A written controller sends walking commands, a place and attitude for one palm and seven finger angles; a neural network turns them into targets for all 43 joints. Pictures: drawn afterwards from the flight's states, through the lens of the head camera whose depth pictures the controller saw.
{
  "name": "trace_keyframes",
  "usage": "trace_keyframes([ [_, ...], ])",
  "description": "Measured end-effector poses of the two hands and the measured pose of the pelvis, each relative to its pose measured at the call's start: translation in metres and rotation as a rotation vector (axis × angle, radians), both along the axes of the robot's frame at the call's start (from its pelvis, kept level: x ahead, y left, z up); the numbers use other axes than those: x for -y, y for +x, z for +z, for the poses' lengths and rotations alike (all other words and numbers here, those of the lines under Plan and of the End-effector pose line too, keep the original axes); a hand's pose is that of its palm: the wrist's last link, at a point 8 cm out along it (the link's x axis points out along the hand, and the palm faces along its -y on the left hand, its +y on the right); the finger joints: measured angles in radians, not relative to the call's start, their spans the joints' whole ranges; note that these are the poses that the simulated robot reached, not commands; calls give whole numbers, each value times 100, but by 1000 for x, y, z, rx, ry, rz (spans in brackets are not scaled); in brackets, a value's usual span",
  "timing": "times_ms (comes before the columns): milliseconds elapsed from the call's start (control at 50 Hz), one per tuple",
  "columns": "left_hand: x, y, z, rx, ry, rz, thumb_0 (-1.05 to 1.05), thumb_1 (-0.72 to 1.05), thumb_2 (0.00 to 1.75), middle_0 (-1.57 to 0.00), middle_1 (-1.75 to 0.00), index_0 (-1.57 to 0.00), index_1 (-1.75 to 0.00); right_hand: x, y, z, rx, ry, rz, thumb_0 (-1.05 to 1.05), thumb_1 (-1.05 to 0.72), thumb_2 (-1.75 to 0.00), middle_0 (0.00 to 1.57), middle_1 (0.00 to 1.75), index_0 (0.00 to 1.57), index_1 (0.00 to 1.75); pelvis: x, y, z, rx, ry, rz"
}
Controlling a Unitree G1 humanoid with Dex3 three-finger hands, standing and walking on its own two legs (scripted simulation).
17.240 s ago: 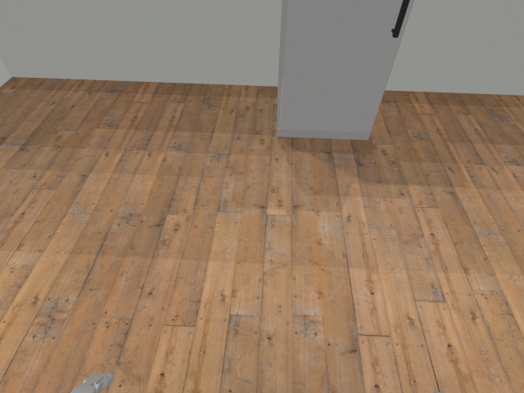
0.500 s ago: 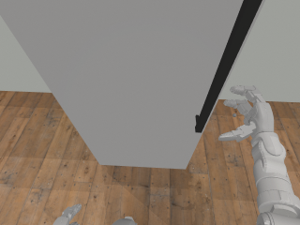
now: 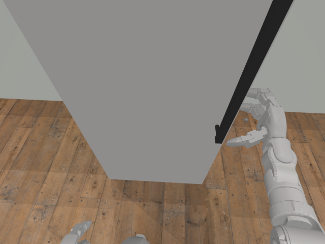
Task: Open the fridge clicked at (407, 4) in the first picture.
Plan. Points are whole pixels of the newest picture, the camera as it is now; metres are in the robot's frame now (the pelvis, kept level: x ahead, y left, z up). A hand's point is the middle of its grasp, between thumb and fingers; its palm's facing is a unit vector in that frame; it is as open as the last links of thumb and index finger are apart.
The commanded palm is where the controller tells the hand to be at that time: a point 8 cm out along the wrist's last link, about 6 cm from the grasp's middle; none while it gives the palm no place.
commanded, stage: feel for the door with the fingertips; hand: right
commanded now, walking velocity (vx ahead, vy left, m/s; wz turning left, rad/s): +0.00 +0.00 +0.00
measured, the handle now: (243, 76) +0.47 -0.12 +0.17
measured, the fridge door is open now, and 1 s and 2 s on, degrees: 0 0 0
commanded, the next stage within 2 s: slide the fingers in behind the handle in 0.28 s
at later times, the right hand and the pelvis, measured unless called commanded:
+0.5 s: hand (244, 116) +0.43 -0.15 +0.08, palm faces -0.07 +1.00 -0.01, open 13.7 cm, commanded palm +0.40 -0.20 +0.08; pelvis +0.00 +0.00 +0.00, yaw +0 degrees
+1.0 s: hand (241, 122) +0.41 -0.14 +0.08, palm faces -0.09 +1.00 +0.00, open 14.0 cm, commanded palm +0.39 -0.19 +0.08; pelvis +0.00 -0.01 +0.00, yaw +0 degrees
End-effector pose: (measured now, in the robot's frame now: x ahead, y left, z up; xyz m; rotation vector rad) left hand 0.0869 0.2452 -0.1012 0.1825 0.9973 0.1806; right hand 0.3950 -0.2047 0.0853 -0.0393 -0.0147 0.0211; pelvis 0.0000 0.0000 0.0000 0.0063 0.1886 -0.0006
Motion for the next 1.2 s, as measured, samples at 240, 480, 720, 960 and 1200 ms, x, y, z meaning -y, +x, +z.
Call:
trace_keyframes([
  [240, -18, -16, -2, -64, 33, 21, 1, 91, 90, -20, -30, -21, -30, -2, 11, -4, -30, 41, 48, -2, 50, -30, 30, 120, 30, 121, -4, 1, 0, -20, 2, -6],
  [480, -10, -20, -5, -75, 15, 28, 1, 91, 90, -20, -30, -20, -30, 1, 14, -5, -20, 25, 45, -2, 50, -30, 35, 123, 35, 124, -1, 1, -1, -28, 5, -2],
  [720, 1, -14, -1, -41, 0, 24, 1, 91, 90, -20, -30, -21, -30, 6, 5, -3, 0, 33, 43, -2, 50, -30, 31, 121, 31, 121, 6, 3, 0, -19, 7, 7],
  [960, 8, 2, 2, 4, 10, -5, 1, 91, 90, -20, -30, -21, -30, -6, -7, -6, 8, 38, 65, -2, 50, -30, 30, 120, 30, 120, 13, 0, -1, -6, 15, -6],
  [1200, 13, -2, -3, -4, -18, -2, 1, 91, 90, -20, -30, -21, -30, -28, 5, -5, -6, 37, 63, -2, 50, -30, 30, 120, 30, 120, 13, 1, -2, -15, 7, 5],
])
